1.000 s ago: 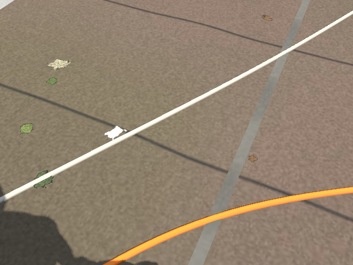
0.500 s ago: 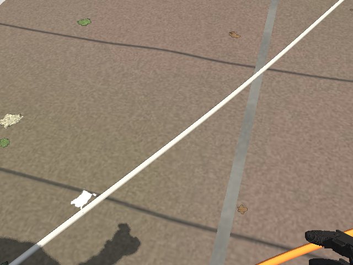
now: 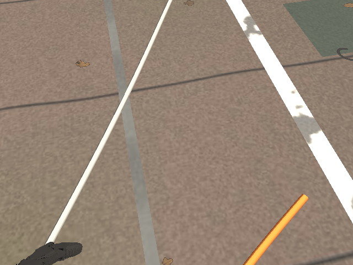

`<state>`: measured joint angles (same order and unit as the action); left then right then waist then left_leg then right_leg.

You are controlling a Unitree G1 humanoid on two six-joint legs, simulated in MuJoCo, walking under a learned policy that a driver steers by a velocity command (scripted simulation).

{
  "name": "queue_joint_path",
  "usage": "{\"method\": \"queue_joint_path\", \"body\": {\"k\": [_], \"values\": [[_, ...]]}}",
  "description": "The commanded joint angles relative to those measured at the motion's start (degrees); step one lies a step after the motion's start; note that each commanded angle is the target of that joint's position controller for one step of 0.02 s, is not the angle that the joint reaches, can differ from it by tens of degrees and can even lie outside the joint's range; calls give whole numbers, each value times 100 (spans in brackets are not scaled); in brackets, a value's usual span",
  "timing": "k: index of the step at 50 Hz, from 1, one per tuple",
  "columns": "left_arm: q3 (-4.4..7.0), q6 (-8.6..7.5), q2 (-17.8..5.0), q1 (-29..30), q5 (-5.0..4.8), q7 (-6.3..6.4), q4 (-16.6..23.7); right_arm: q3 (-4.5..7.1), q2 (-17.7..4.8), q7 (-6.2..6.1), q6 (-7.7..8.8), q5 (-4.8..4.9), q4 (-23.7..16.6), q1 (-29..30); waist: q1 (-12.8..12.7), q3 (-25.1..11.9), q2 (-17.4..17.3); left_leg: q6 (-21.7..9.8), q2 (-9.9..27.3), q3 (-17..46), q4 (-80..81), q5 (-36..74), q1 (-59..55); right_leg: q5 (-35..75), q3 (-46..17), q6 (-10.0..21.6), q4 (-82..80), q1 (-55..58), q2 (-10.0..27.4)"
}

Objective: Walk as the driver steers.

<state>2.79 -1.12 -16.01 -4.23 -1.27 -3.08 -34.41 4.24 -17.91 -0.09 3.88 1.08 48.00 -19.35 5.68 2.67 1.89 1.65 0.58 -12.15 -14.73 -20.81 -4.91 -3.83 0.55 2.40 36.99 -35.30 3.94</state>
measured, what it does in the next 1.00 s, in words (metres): walks ahead, turning right: right foot, then left foot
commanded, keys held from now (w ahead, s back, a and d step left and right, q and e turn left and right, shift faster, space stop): w+e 0.52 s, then w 0.48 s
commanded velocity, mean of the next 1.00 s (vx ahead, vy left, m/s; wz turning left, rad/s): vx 0.50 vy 0.00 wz -0.43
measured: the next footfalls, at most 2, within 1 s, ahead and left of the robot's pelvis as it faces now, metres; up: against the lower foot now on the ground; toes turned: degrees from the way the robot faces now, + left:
right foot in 0.06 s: +0.20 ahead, -0.11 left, +0.00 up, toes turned -4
left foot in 0.52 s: +0.50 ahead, +0.05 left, +0.00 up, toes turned -22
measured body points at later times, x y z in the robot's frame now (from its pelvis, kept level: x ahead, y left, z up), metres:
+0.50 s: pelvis +0.29 -0.02 +0.00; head +0.31 -0.04 +0.45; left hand +0.41 +0.26 -0.10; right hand +0.46 -0.32 -0.07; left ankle +0.47 +0.06 -0.72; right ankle +0.16 -0.11 -0.73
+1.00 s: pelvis +0.54 -0.12 +0.00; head +0.56 -0.14 +0.45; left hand +0.85 -0.03 -0.06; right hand +0.39 -0.37 -0.13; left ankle +0.47 +0.06 -0.73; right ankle +0.61 -0.28 -0.72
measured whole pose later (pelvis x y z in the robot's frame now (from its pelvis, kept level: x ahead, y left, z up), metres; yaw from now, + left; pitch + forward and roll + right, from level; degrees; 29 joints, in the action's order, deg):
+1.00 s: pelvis +0.54 -0.12 +0.00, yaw -24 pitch +2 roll +2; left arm 1.5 -3.8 -14.9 -2.1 -0.8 -2.1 -35.9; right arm 3.3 -17.6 0.6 3.3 1.7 50.3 -23.6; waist 6.4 1.1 1.0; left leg 1.4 0.3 -2.0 -16.5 -20.6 -2.3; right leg -4.0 -0.4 2.5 29.2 -28.4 1.9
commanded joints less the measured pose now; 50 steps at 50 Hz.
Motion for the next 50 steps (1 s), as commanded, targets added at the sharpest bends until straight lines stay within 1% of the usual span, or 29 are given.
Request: {"method": "queue_joint_path", "body": {"k": [1, 2, 3, 4, 5, 6, 7, 8, 9, 11, 13, 18, 23, 25, 26, 27, 28, 29, 30, 31, 32, 34, 38, 40, 43, 46, 48, 49, 50], "values": [[278, -39, -691, -173, 35, -30, 458, 304, -1234, -72, -46, 85, -321, 226, -607, -328, -751, -748, 1479, 240, -1012, 5715, 1, -688, 500, 367, -173, 935, -515], [437, -15, -940, -1052, 21, 15, 233, 283, -1197, -100, -82, 100, -350, 299, -1112, -776, -640, -591, 1314, 56, -2133, 5911, 398, -391, 561, 576, -519, 2168, -751], [627, 45, -1346, -2080, -5, 127, -23, 184, -977, -126, -60, -20, -434, 216, -1546, -1311, -184, -358, 1099, 55, -3798, 4436, 1749, -289, -280, 874, -592, 3980, -357], [696, 4, -2025, -1876, -62, 174, 27, -99, -130, -38, 73, -262, -801, -324, -790, -1794, 1422, -11, -58, 433, -5844, -1045, 4363, -1214, -3597, 1931, -1061, 5779, 1190], [558, -88, -1553, -2089, -29, 153, 203, -48, -591, 45, 278, -87, -834, 205, -1262, -2533, 789, -75, -137, 1736, -6490, -1349, 4949, -2066, -4872, 2147, -1859, 6016, 1525], [456, -170, -1246, -1905, 25, 134, 108, 24, -849, 89, 377, 126, -1016, 762, -1314, -1653, 511, -178, 122, 1753, -6400, -756, 5386, -1706, -4027, 1842, -1995, 5451, 1349], [411, -210, -1122, -1591, 14, 138, 104, -17, -768, 67, 435, 76, -1030, 849, -1064, -1127, 112, -224, 355, 1719, -5891, -247, 5177, -1163, -3341, 1648, -2005, 4593, 1093], [360, -214, -974, -1199, 37, 150, 157, 3, -764, 27, 441, -76, -968, 844, -814, -802, -79, -172, 513, 1710, -5400, 27, 4803, -496, -2844, 1507, -2048, 3816, 882], [306, -221, -847, -960, 106, 169, 241, 37, -804, 23, 386, -141, -936, 741, -601, -675, 19, -131, 618, 1749, -5148, 214, 4384, 62, -2521, 1465, -2167, 3264, 719], [302, -243, -850, -831, 113, 210, 228, 30, -699, 30, 262, -186, -905, 628, -440, -586, 78, 32, 606, 1659, -4771, 340, 4047, 653, -2262, 1531, -2339, 2683, 617], [327, -256, -947, -943, 87, 283, 121, -22, -531, 15, 184, -220, -959, 825, -457, -430, 25, 201, 522, 1550, -4197, 731, 3976, 921, -1890, 1508, -2408, 2246, 456], [376, -184, -1090, -1377, 13, 397, -142, -151, -261, 92, 211, -157, -1219, 1951, -895, -199, 182, 281, 97, 1495, -2119, 2521, 3392, 48, -1571, 1077, -2318, 1851, 63], [377, -124, -1023, -1653, -33, 420, -347, -22, -578, 167, 298, -62, -1323, 2113, -868, -208, 394, 55, -9, 1773, -1424, 2081, 3063, -425, -2362, 894, -1656, 2522, 364], [360, -81, -932, -1555, -13, 418, -342, 66, -673, 144, 340, -63, -1196, 1585, -569, -333, 529, -162, -45, 1636, -1177, 1719, 2367, -246, -2490, 738, -1185, 2566, 269], [277, -86, -700, -1564, 14, 402, -315, 149, -826, 104, 366, -124, -1107, 1044, -306, -727, 427, -371, 190, 1750, -1109, 1658, 1423, -135, -2273, 553, -451, 2361, -21], [134, -100, -318, -1714, 127, 393, -249, 220, -1124, 63, 371, -199, -1029, 197, -39, -1563, -315, -716, 1188, 2715, -1182, 1407, 20, -1091, -1708, 325, 1175, 1734, -403], [73, -155, -158, -2466, -87, 395, -115, 327, -1504, 123, 290, -237, -765, -223, -404, -2050, -2325, -1610, 2235, 5522, -434, -227, -1376, -3061, -1083, -18, 2883, -197, -1041], [165, -159, -724, -2389, -124, 421, -337, 206, -925, 171, 280, -92, -845, -85, -267, -1557, -1532, -1517, 2186, 5804, -144, -1402, -1105, -2829, -1298, -106, 3546, -792, -641], [232, -144, -956, -1779, -81, 414, -294, 125, -622, 156, 252, -77, -859, 127, -138, -892, -998, -1309, 1942, 4893, -110, -1125, -489, -2303, -1175, -134, 3664, -919, -486], [223, -138, -902, -1426, -14, 426, -234, 78, -541, 155, 222, -137, -886, 377, -212, -570, -598, -1224, 1699, 4217, -70, -372, 102, -1956, -987, -155, 3557, -757, -325], [224, -167, -818, -1166, 47, 411, -157, 47, -446, 147, 204, -163, -831, 506, -272, -280, -538, -1266, 1513, 3758, 28, 309, 552, -1711, -962, -158, 3259, -704, -192], [193, -182, -608, -1195, 18, 351, -154, -1, -324, 126, 236, -187, -756, 550, -455, -256, -800, -1264, 1255, 3155, 237, 1047, 961, -1501, -827, -145, 2798, -295, -6], [61, -203, -303, -751, 103, 298, -24, 67, -605, 101, 251, -61, -550, 383, -418, -168, -695, -1484, 1288, 2566, 573, 1876, 1071, -1050, -493, -253, 1621, -348, 152], [4, -253, -224, -424, 99, 248, 27, 88, -722, 85, 208, -41, -479, 320, -315, -139, -644, -1417, 1191, 2209, 646, 2057, 1113, -432, -372, -269, 873, -164, 150], [-20, -307, -229, 75, 54, 178, 104, 95, -834, 77, 145, 11, -334, 86, -144, -75, -661, -1283, 1091, 1828, 623, 2181, 1189, 257, -173, -288, 4, 311, -11], [5, -325, -332, 429, 12, 121, 234, 107, -908, 74, 70, 62, -159, -178, -108, 26, -698, -1191, 1309, 1854, 499, 2217, 886, 226, -160, -166, -416, 449, -92], [49, -339, -448, 399, 17, 93, 251, 131, -988, 51, 6, 82, -87, -191, -251, 9, -731, -1087, 1437, 1851, 264, 2587, 649, -54, -110, -6, -659, 710, -163], [108, -343, -546, 96, 40, 100, 170, 136, -1031, 34, -25, 94, -81, -108, -491, -150, -718, -991, 1376, 1720, -114, 3246, 646, -73, 7, 102, -862, 1237, -278], [227, -332, -744, -546, 76, 133, -46, 102, -951, 20, -43, 90, -74, -109, -816, -557, -610, -855, 1139, 1471, -916, 3985, 790, -68, 126, 247, -1007, 2213, -418]]}}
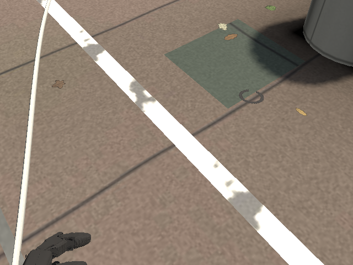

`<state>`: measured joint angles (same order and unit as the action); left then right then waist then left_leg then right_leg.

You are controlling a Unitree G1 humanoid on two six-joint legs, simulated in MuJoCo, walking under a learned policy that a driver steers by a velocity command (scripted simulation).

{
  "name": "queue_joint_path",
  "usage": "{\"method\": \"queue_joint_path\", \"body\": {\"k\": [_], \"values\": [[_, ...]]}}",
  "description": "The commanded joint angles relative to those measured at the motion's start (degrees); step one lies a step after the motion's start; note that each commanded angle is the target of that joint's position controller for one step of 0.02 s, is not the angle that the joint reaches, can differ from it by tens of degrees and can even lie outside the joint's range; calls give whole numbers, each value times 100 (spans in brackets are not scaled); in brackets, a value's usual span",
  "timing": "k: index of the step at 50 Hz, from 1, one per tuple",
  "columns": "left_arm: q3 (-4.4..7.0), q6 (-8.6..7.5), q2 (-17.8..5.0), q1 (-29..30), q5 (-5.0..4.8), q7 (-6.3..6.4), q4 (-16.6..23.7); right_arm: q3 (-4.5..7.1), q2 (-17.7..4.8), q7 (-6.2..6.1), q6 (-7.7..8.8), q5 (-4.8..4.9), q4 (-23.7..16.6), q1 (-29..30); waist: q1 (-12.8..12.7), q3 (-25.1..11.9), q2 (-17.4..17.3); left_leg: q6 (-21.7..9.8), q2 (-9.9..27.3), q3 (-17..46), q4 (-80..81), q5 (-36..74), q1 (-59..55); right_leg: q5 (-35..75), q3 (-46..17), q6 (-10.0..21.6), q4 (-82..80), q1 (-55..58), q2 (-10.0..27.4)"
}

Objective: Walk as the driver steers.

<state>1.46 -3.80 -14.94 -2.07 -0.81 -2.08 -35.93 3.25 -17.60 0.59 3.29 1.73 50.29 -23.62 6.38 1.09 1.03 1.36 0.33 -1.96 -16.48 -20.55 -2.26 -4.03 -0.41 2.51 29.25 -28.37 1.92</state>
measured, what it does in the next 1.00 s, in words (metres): walks ahead, turning right: right foot, then left foot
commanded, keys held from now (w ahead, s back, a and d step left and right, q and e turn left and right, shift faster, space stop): w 0.02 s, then w+e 0.44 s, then no key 0.54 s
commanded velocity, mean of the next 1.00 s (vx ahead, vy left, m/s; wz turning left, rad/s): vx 0.34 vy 0.00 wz -0.27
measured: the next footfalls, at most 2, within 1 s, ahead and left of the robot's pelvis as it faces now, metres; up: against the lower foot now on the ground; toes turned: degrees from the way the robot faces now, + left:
right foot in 0.02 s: +0.17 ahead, -0.11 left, +0.00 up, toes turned +0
left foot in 0.50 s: +0.45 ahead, +0.08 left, +0.00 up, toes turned -14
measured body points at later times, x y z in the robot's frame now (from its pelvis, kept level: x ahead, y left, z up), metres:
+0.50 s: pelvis +0.27 -0.01 +0.00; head +0.30 -0.02 +0.45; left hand +0.31 +0.28 -0.12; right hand +0.48 -0.28 -0.07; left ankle +0.41 +0.09 -0.73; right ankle +0.13 -0.11 -0.73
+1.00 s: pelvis +0.40 -0.04 +0.00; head +0.41 -0.06 +0.45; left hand +0.63 +0.16 -0.09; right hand +0.42 -0.32 -0.13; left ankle +0.42 +0.09 -0.73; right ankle +0.40 -0.16 -0.73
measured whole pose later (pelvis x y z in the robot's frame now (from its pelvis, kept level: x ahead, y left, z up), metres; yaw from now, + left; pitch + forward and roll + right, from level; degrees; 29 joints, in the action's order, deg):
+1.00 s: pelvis +0.40 -0.04 +0.00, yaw -16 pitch -1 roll +1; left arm 1.8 1.6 -13.9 -7.7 1.0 0.9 -41.6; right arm 0.5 -14.9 0.5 1.2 -1.0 51.1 -10.9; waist 2.1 1.2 -0.8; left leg 1.2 0.9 -2.0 -27.3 -16.5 10.2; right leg -12.6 -2.8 0.0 29.9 -16.8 -0.1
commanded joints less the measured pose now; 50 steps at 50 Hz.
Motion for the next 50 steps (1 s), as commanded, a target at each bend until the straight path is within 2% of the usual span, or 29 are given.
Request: {"method": "queue_joint_path", "body": {"k": [1, 2, 3, 4, 5, 6, 7, 11, 16, 21, 23, 24, 25, 26, 27, 28, 29, 30, 31, 33, 36, 39, 42, 43, 44, 45, 46, 47, 50], "values": [[493, -43, -1149, -1681, 54, 92, -115, 102, -768, -64, 24, -62, -372, 333, -1298, -1039, -314, -612, 889, 202, -2012, 3534, 1227, -45, -195, 469, -113, 2928, 189], [612, 18, -1763, -2301, 138, 146, -196, -77, -234, -63, 114, -202, -613, -22, -1244, -1784, 991, -180, 92, -178, -4212, 1239, 3296, -658, -2583, 1232, -329, 4839, 1605], [545, 29, -1547, -2436, 18, 114, -251, -68, -363, -51, 234, -160, -595, -24, -1260, -2142, 1426, -136, -191, 515, -5215, -1203, 4226, -1514, -4254, 1651, -1129, 5044, 1949], [428, 6, -1240, -2048, -16, 86, -221, 58, -798, -2, 318, -21, -708, 347, -1203, -1315, 1004, -197, 164, 669, -5581, -936, 4802, -1882, -3706, 1460, -1250, 4470, 1758], [374, -9, -1061, -1711, 8, 75, -162, 52, -798, 13, 363, 4, -785, 717, -1100, -775, 705, -261, 392, 555, -5415, -422, 4800, -1563, -2971, 1319, -1323, 3752, 1480], [344, -15, -952, -1416, 54, 59, -139, 53, -732, -4, 377, -91, -797, 869, -935, -420, 352, -236, 532, 518, -5054, -24, 4591, -1041, -2523, 1236, -1468, 3059, 1247], [302, -36, -817, -1217, 99, 50, -100, 81, -708, -18, 346, -178, -789, 860, -749, -282, 343, -198, 654, 577, -4714, 260, 4254, -493, -2226, 1177, -1609, 2571, 1062], [361, -87, -905, -1182, 43, 133, -188, 40, -449, -25, 210, -248, -879, 1020, -536, -154, 341, 87, 586, 506, -3806, 875, 3825, 289, -1678, 1331, -1975, 1795, 823], [457, -39, -1141, -1693, -23, 272, -447, -55, -253, 30, 253, -212, -1207, 2215, -904, 94, 247, 204, 249, 525, -1880, 2462, 3338, 74, -1322, 1040, -1920, 1453, 551], [480, 42, -1151, -2085, -82, 326, -645, 10, -497, 108, 331, -131, -1400, 2676, -963, 112, 310, 57, 116, 745, -1165, 2318, 2949, -304, -1886, 875, -1372, 1941, 784], [497, 110, -1154, -2065, -54, 338, -662, 67, -607, 102, 370, -131, -1355, 2425, -807, 18, 460, -84, 63, 647, -1033, 1806, 2509, -74, -2089, 774, -972, 2082, 798], [458, 149, -1031, -2013, -30, 342, -660, 129, -694, 72, 383, -182, -1224, 1988, -587, -157, 462, -229, 34, 503, -773, 1847, 1941, 443, -1947, 621, -486, 2098, 565], [369, 163, -784, -2021, 21, 339, -606, 200, -891, 35, 413, -307, -1157, 1429, -341, -742, 323, -488, 434, 722, -871, 2267, 880, 670, -1656, 396, 547, 1858, 190], [256, 143, -455, -2364, 129, 366, -481, 290, -1319, 6, 392, -409, -1116, 720, -270, -1706, -706, -996, 1611, 1908, -1293, 3596, -885, -931, -1123, 48, 2319, 732, -388], [205, 90, -367, -3044, -13, 371, -472, 334, -1348, 54, 280, -317, -927, 480, -501, -2238, -2277, -1853, 2522, 4019, -769, 3477, -1834, -3324, -816, -273, 3871, -729, -841], [328, 108, -913, -2910, -70, 389, -644, 205, -839, 86, 241, -191, -1027, 663, -415, -1739, -1324, -1733, 2358, 3854, -602, 3120, -1339, -3199, -1180, -356, 4433, -1061, -518], [384, 165, -1068, -2346, -76, 401, -578, 121, -557, 84, 210, -199, -1081, 963, -364, -1169, -782, -1555, 2121, 2921, -639, 3546, -703, -2860, -1027, -419, 4549, -1119, -383], [384, 234, -1008, -2031, -22, 419, -546, 48, -395, 111, 197, -237, -1065, 1262, -461, -775, -404, -1481, 1830, 2232, -576, 4290, -17, -2653, -876, -488, 4311, -955, -232], [389, 292, -917, -1885, 48, 432, -478, 8, -278, 121, 199, -259, -1011, 1484, -614, -584, -428, -1430, 1672, 1858, -497, 4582, 493, -2443, -840, -496, 3862, -732, -27], [312, 387, -560, -1938, 48, 420, -487, -6, -257, 137, 208, -319, -884, 1715, -828, -474, -754, -1363, 1307, 1240, -207, 4827, 1249, -2138, -590, -546, 2920, 72, 50], [209, 401, -342, -1756, 91, 400, -437, 63, -520, 63, 145, -261, -743, 1874, -854, -739, -880, -1422, 1221, 805, -107, 5230, 1494, -1354, -327, -591, 1582, 903, 37], [226, 445, -493, -1458, 88, 348, -418, 82, -657, 24, 49, -168, -566, 1747, -739, -824, -804, -1362, 1243, 749, -103, 4342, 1446, -593, -211, -517, 780, 1408, -38], [270, 486, -594, -1235, 170, 331, -385, -3, -534, 38, -7, -97, -433, 1764, -833, -566, -655, -1008, 1017, 764, -265, 2345, 1830, 108, -172, -235, -308, 2146, -92], [289, 495, -738, -1100, 223, 356, -289, -79, -352, 54, -2, -144, -347, 1581, -806, -497, -432, -695, 828, 712, -393, 1565, 2023, 690, -518, -84, -654, 2448, 202], [344, 514, -1085, -988, 224, 410, -179, -131, -228, 79, 15, -303, -319, 1231, -522, -619, 215, -372, 409, 420, -778, 603, 2255, 1595, -1076, 165, -549, 2807, 792], [300, 550, -983, -714, 190, 420, -218, -186, -30, 60, -15, -295, -228, 785, -218, -781, 814, -163, 169, 121, -720, 70, 1958, 705, -1192, 490, -534, 2429, 938], [246, 549, -670, -502, 154, 363, -171, -181, -197, 18, -80, -299, -216, 1097, -412, -525, 647, -48, 146, 69, -693, 334, 1709, -272, -1031, 374, -610, 1965, 594], [217, 532, -568, -457, 187, 330, -190, -144, -347, -12, -134, -282, -227, 1296, -504, -275, 518, -29, 140, 52, -713, 487, 1790, -455, -901, 214, -599, 1797, 387], [228, 426, -659, -568, 166, 294, -309, -132, -428, -75, -217, -291, -123, 1173, -512, -219, 386, -25, 224, 126, -726, 875, 1715, 376, -797, 97, -394, 1851, 278]]}}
